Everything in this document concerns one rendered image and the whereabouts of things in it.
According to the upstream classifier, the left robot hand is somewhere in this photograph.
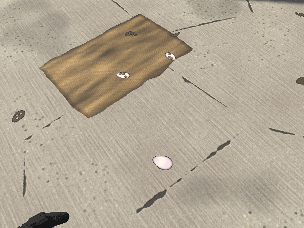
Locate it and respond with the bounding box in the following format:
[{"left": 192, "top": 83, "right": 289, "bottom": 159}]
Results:
[{"left": 17, "top": 212, "right": 69, "bottom": 228}]

